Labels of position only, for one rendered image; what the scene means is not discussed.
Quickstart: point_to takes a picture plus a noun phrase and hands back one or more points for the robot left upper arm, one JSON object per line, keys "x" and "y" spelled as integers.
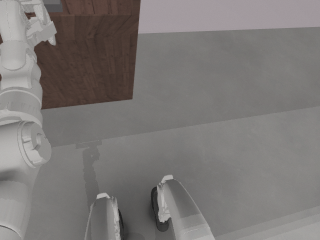
{"x": 24, "y": 148}

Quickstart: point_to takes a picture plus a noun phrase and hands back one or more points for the handle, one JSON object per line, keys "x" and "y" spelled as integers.
{"x": 53, "y": 5}

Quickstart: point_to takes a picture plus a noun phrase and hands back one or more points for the left robot hand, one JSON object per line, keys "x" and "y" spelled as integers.
{"x": 15, "y": 26}

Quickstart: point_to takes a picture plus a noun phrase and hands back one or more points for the left robot forearm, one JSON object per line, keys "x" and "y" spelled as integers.
{"x": 20, "y": 89}

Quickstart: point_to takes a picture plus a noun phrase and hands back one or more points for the right robot foot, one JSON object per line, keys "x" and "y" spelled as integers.
{"x": 161, "y": 226}

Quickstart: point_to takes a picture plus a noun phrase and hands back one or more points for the drawer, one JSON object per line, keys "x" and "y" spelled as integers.
{"x": 77, "y": 7}

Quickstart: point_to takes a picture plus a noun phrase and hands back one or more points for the cabinet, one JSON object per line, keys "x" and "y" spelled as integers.
{"x": 93, "y": 59}

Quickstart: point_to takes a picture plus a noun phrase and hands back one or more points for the right robot shin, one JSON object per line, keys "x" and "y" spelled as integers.
{"x": 164, "y": 214}

